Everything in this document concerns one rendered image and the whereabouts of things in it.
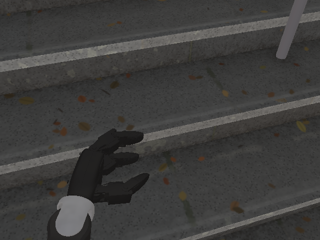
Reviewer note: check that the robot left hand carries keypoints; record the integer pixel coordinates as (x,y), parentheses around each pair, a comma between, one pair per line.
(99,160)

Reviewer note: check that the left robot forearm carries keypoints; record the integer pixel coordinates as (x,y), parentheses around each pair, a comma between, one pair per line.
(72,220)

